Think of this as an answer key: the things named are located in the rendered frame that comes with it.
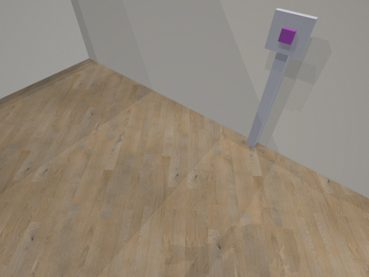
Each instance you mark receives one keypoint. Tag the button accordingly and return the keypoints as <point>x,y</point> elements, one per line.
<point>286,35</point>

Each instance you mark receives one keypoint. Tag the panel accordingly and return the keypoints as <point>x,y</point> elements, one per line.
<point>304,25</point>

